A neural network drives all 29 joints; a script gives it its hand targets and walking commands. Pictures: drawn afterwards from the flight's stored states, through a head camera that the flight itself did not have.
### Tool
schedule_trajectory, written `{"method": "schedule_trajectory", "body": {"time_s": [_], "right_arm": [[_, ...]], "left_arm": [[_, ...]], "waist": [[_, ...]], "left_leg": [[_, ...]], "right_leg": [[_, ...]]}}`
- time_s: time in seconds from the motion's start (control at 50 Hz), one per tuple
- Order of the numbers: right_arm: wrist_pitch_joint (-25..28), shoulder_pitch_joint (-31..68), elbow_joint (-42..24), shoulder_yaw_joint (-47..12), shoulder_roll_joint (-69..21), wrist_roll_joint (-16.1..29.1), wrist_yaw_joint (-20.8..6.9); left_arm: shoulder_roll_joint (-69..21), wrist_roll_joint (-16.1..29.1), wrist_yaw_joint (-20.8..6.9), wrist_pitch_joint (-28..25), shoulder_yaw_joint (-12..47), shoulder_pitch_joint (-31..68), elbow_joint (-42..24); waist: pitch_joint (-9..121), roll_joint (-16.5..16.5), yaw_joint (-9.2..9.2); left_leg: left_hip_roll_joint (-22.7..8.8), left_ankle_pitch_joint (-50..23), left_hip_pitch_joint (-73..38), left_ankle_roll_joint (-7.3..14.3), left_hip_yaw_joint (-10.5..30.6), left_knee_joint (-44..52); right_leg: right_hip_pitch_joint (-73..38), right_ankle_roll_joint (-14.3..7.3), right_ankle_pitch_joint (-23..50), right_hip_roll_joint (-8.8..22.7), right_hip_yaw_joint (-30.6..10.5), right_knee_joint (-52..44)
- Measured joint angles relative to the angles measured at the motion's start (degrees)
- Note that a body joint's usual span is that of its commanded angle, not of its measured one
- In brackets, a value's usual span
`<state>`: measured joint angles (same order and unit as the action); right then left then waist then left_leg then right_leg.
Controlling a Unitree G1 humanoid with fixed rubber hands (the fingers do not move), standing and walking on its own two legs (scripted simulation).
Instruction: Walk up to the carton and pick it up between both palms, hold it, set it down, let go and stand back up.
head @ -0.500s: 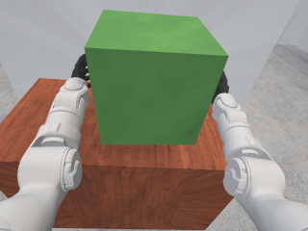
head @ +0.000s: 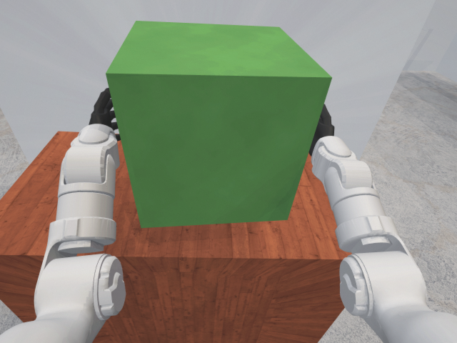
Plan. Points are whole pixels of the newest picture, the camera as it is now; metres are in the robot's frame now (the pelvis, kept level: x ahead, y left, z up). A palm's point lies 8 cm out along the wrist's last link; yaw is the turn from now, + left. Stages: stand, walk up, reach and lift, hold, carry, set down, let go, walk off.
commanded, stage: reach and lift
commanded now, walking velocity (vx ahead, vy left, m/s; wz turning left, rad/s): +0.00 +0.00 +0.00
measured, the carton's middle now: (213, 122) +0.45 -0.03 +0.21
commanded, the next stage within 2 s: hold in 0.98 s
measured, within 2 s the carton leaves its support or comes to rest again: neither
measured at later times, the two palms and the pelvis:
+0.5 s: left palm (93, 134) +0.37 +0.17 +0.24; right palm (328, 137) +0.34 -0.20 +0.24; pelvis -0.03 +0.00 +0.00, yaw -1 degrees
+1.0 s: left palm (86, 121) +0.38 +0.17 +0.26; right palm (324, 117) +0.36 -0.19 +0.27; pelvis -0.01 -0.01 +0.00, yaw +0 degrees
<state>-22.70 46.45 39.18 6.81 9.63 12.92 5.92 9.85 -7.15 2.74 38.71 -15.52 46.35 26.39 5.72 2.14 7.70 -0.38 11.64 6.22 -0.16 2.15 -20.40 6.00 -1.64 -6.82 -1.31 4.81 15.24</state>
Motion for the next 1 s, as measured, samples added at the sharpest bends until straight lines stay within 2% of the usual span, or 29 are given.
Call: {"method": "schedule_trajectory", "body": {"time_s": [0.12,0.32,0.42,0.6,0.9,1.0], "right_arm": [[-3.0,-0.8,-2.7,-1.0,-0.5,0.1,1.2],[-5.9,-1.9,-5.9,-2.1,0.8,2.7,1.6],[-7.5,1.8,-1.7,0.9,0.6,0.9,0.5],[-9.6,7.8,3.2,0.9,1.7,0.1,0.4],[-12.6,9.6,2.5,-2.0,2.7,3.6,3.1],[-13.5,9.5,1.6,-4.0,3.4,5.4,3.9]], "left_arm": [[-0.6,-1.5,-1.6,1.8,-2.2,-0.7,-1.4],[-0.6,-0.2,-0.6,5.4,-0.5,-2.5,-6.1],[-0.7,-0.4,0.2,6.5,-1.3,0.6,-2.3],[0.7,-0.2,0.0,6.7,-2.4,5.3,3.3],[3.4,2.0,-0.6,7.2,-0.9,7.2,5.8],[4.0,2.6,-0.8,8.2,0.2,5.4,3.6]], "waist": [[-1.3,-0.3,0.19],[-0.4,-0.6,-1.08],[1.4,-0.4,-1.75],[3.3,-0.5,-2.44],[5.9,-0.6,-2.26],[6.0,-1.0,-1.84]], "left_leg": [[0.2,-0.3,-1.9,0.2,-0.1,0.6],[0.2,-1.1,-0.1,0.2,-0.7,0.1],[0.5,-2.0,1.6,0.3,-1.0,0.5],[0.5,-3.2,3.7,-0.1,-0.8,1.3],[0.0,-2.4,5.5,-0.7,0.6,0.5],[-0.1,-1.9,5.0,-0.6,0.8,0.4]], "right_leg": [[-1.7,0.1,0.2,0.1,-0.3,-0.2],[0.4,0.1,1.3,0.1,-1.2,0.2],[2.8,0.0,1.5,0.3,-1.6,1.4],[5.5,-0.4,2.1,0.3,-1.6,1.6],[6.2,-0.9,1.8,-0.5,-0.9,0.8],[5.3,-0.8,1.7,-0.6,-0.9,0.3]]}}
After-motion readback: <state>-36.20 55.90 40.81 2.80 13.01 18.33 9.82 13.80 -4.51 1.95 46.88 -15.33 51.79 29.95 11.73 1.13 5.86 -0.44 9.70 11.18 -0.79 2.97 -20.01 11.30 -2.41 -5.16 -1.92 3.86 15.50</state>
